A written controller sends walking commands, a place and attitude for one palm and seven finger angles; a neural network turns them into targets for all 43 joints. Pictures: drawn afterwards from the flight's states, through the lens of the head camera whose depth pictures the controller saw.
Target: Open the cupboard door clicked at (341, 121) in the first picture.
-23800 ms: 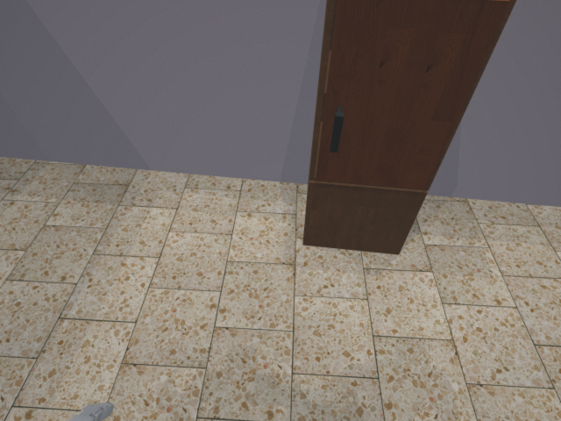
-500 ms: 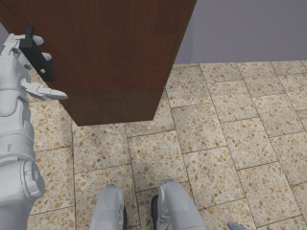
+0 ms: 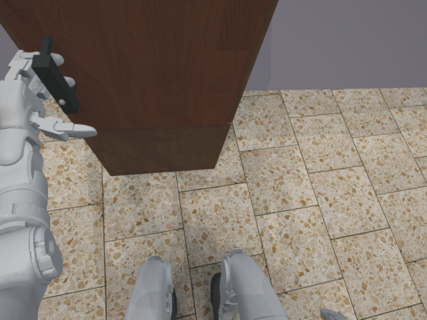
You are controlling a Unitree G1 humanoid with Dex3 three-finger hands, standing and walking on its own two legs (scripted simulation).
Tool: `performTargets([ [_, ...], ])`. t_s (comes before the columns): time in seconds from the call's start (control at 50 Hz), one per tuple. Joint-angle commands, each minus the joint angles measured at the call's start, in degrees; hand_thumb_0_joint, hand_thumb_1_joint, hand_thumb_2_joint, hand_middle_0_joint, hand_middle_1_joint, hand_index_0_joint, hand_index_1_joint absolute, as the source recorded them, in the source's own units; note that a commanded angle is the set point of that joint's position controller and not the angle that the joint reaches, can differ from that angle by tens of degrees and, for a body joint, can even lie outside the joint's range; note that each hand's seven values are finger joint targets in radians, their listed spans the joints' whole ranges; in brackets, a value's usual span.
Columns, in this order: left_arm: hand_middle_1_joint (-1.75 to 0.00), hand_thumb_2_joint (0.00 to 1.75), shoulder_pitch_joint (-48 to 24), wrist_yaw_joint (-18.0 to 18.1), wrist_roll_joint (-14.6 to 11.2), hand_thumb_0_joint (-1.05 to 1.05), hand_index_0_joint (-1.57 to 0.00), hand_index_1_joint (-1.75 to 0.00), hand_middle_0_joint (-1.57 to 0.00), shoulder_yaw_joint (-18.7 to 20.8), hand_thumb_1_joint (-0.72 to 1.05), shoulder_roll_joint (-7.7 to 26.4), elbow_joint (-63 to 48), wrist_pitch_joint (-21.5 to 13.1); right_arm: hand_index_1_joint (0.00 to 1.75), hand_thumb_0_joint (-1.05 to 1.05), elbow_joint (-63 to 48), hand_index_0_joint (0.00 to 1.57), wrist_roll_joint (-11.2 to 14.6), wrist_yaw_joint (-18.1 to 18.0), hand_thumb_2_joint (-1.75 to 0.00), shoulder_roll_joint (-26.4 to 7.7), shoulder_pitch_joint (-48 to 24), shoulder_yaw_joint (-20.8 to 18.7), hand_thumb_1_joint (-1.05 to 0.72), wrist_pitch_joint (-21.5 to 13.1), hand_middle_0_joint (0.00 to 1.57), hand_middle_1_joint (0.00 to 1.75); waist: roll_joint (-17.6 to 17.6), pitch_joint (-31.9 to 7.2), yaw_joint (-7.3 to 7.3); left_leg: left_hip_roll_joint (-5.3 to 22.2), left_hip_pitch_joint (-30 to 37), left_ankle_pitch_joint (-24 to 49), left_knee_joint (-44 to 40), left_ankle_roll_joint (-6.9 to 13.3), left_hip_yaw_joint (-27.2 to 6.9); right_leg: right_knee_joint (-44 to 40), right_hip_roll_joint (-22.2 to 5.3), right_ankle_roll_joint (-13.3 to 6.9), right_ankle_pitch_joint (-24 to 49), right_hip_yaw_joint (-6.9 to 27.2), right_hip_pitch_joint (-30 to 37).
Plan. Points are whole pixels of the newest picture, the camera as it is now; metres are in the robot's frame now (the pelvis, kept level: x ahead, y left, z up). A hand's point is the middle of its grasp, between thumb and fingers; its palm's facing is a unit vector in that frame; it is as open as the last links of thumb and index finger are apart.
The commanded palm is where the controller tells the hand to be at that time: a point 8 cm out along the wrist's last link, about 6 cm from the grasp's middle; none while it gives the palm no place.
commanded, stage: close the thumb around the handle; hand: left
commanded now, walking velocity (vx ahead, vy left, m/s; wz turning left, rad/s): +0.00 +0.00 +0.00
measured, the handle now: (60, 77) +0.54 +0.25 +0.03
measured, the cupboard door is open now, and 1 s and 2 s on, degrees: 0 9 46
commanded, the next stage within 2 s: pull the door open along its arc in 0.54 s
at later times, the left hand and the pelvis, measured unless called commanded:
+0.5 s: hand (70, 104) +0.48 +0.23 +0.03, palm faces +0.05 -1.00 -0.03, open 5.9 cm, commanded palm +0.47 +0.27 +0.03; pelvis +0.00 +0.00 +0.00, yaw +0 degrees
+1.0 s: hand (75, 131) +0.43 +0.21 +0.03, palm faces +0.07 -1.00 -0.02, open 6.1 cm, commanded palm +0.38 +0.25 +0.03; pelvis +0.01 +0.00 +0.02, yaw +0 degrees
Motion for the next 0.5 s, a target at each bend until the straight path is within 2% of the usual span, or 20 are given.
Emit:
performTargets([
  [0.0,-1.25,0.52,-21.86,-0.54,-1.06,0.00,-0.34,-1.25,-0.34,1.13,0.00,13.99,-11.17,-3.22,0.30,0.00,-2.64,0.20,0.19,-1.23,-0.90,-11.09,8.79,-4.36,-0.90,-1.26,0.20,0.30,8.75,-28.92,-0.65,-0.16,22.91,21.55,-10.15,-1.56,-5.54,-7.85,0.81,0.31,12.92,4.62,13.54],
  [0.02,-1.26,0.54,-21.98,-0.60,-1.14,0.00,-0.34,-1.26,-0.34,0.12,0.06,12.59,-11.57,-3.28,0.30,0.00,-2.61,0.20,0.18,-1.18,-0.90,-10.97,8.67,-4.42,-0.90,-1.40,0.20,0.30,9.60,-29.24,-0.74,-0.12,24.07,21.67,-10.25,-1.69,-5.78,-7.92,0.81,0.25,12.50,4.44,12.67],
  [0.04,-1.27,0.56,-21.92,-0.50,-1.29,0.00,-0.34,-1.27,-0.34,0.88,0.12,13.37,-12.09,-3.51,0.30,0.00,-2.54,0.20,0.14,-1.21,-0.90,-11.13,8.76,-4.50,-0.90,-1.51,0.20,0.30,9.22,-29.93,-0.49,-0.15,24.36,21.84,-10.20,-1.73,-5.85,-7.95,0.81,0.23,12.51,4.46,12.96],
  [0.06,-1.27,0.59,-22.54,-0.46,-1.08,0.00,-0.35,-1.27,-0.35,1.18,0.17,14.34,-13.03,-3.88,0.30,0.00,-2.46,0.20,0.03,-1.23,-0.90,-11.14,8.67,-4.42,-0.90,-1.58,0.20,0.30,10.47,-31.09,-0.14,-0.13,24.82,22.49,-10.01,-1.81,-5.84,-7.67,0.83,0.11,12.77,4.59,13.11],
  [0.1,-1.28,0.64,-22.94,-0.35,-0.99,0.00,-0.36,-1.28,-0.36,0.57,0.28,13.60,-14.64,-4.55,0.30,0.00,-2.30,0.20,-0.09,-1.20,-0.90,-11.15,8.92,-4.64,-0.90,-1.54,0.20,0.30,12.21,-32.79,-0.11,0.11,28.73,25.82,-10.18,-2.41,-6.64,-7.15,0.87,-0.04,13.67,4.03,11.35],
  [0.14,-1.30,0.68,-22.30,-0.03,-1.10,0.00,-0.36,-1.30,-0.36,-0.41,0.40,11.69,-14.12,-4.49,0.30,0.00,-2.01,0.20,-0.10,-1.06,-0.90,-10.98,8.95,-4.82,-0.90,-1.60,0.20,0.30,11.36,-32.20,-0.40,0.26,29.70,26.67,-10.32,-2.67,-7.05,-7.27,0.91,0.00,13.64,3.62,10.46],
  [0.2,-1.31,0.76,-20.32,0.31,-1.15,0.00,-0.38,-1.31,-0.38,-0.10,0.56,11.58,-13.65,-4.01,0.30,0.00,-1.96,0.20,-0.10,-0.91,-0.90,-11.06,9.02,-4.87,-0.90,-1.35,0.20,0.30,11.95,-32.03,0.25,0.43,30.72,28.61,-10.68,-3.12,-7.33,-7.18,0.78,-0.04,14.06,3.31,10.06],
  [0.24,-1.33,0.80,-19.72,0.79,-1.11,0.00,-0.38,-1.33,-0.38,0.30,0.68,11.76,-11.71,-3.16,0.30,0.00,-2.09,0.20,0.04,-0.89,-0.90,-11.02,8.82,-4.70,-0.90,-1.07,0.20,0.30,9.21,-29.52,-0.04,0.22,27.49,25.53,-11.00,-2.70,-6.88,-7.63,0.82,0.13,13.27,3.38,11.26],
  [0.26,-1.33,0.83,-18.06,1.10,-0.94,0.00,-0.39,-1.33,-0.39,1.25,0.73,12.73,-10.65,-2.76,0.30,0.00,-2.57,0.20,0.11,-0.92,-0.90,-11.08,8.76,-4.57,-0.90,-1.00,0.20,0.30,8.03,-28.89,0.56,0.01,25.27,23.42,-11.12,-2.38,-6.45,-7.76,0.86,0.16,12.55,3.69,12.50],
  [0.3,-1.34,0.88,-17.91,1.74,-0.52,0.00,-0.40,-1.34,-0.40,2.14,0.84,13.58,-8.91,-2.54,0.30,0.00,-2.97,0.20,0.07,-0.98,-0.90,-11.02,8.62,-4.26,-0.90,-0.93,0.20,0.30,6.36,-27.27,0.49,-0.22,22.45,21.28,-11.29,-2.01,-6.09,-7.83,0.83,0.23,11.78,3.84,13.29],
  [0.32,-1.35,0.90,-19.69,2.00,-0.40,0.00,-0.40,-1.35,-0.40,1.85,0.90,13.68,-9.20,-2.62,0.30,0.00,-3.12,0.20,0.12,-1.05,-0.90,-10.90,8.34,-4.16,-0.90,-0.97,0.20,0.30,6.18,-26.44,-0.14,-0.33,20.84,19.94,-10.98,-1.67,-5.55,-8.08,0.79,0.37,11.51,4.31,13.73],
  [0.36,-1.35,0.90,-20.63,2.26,-0.32,0.00,-0.40,-1.35,-0.40,2.98,0.90,15.22,-9.86,-3.36,0.30,0.00,-3.32,0.20,0.06,-1.15,-0.90,-10.79,8.27,-4.08,-0.90,-1.32,0.20,0.30,5.50,-26.97,0.05,-0.51,19.14,18.39,-10.61,-1.38,-5.03,-8.27,0.89,0.41,10.99,4.85,15.39],
  [0.38,-1.35,0.90,-21.68,2.24,-0.08,0.00,-0.40,-1.35,-0.40,3.56,0.90,16.53,-11.69,-4.40,0.30,0.00,-3.44,0.20,-0.09,-1.21,-0.90,-10.85,8.10,-4.01,-0.90,-1.43,0.20,0.30,7.76,-28.48,0.48,-0.37,20.41,19.45,-10.53,-1.58,-5.24,-7.56,0.87,0.10,11.38,4.88,14.97],
  [0.42,-1.35,0.90,-23.81,1.89,-0.01,0.00,-0.40,-1.35,-0.40,2.24,0.90,15.35,-13.90,-5.70,0.30,0.00,-2.99,0.20,-0.31,-1.07,-0.90,-10.80,7.99,-4.24,-0.90,-1.67,0.20,0.30,10.13,-31.58,-0.07,-0.22,24.03,21.82,-9.98,-1.88,-5.65,-7.20,0.87,0.11,12.30,4.77,13.41],
  [0.44,-1.35,0.90,-22.45,1.53,-0.16,0.00,-0.40,-1.35,-0.40,2.64,0.90,15.25,-12.90,-5.76,0.30,0.00,-2.87,0.20,-0.30,-1.09,-0.90,-10.73,8.19,-4.31,-0.90,-1.65,0.20,0.30,10.28,-31.78,0.31,-0.22,24.36,22.27,-9.90,-2.11,-5.90,-6.96,0.93,0.04,12.27,4.54,13.30],
  [0.46,-1.35,0.90,-20.95,1.58,-0.46,0.00,-0.40,-1.35,-0.40,4.28,0.90,16.58,-11.24,-5.48,0.30,0.00,-2.93,0.20,-0.22,-1.18,-0.90,-10.99,8.24,-4.25,-0.90,-1.51,0.20,0.30,8.89,-30.66,0.65,-0.20,23.37,22.02,-10.10,-2.17,-5.96,-6.94,0.95,0.03,12.02,4.35,13.52],
  [0.48,-1.35,0.90,-20.80,1.66,-0.72,0.00,-0.40,-1.35,-0.40,4.18,0.90,16.45,-10.09,-5.15,0.30,0.00,-2.90,0.20,-0.19,-1.23,-0.90,-11.17,8.44,-4.11,-0.90,-1.43,0.20,0.30,8.34,-29.62,0.18,-0.17,23.09,21.88,-10.19,-2.06,-6.24,-6.84,1.03,0.05,11.79,4.24,12.64],
])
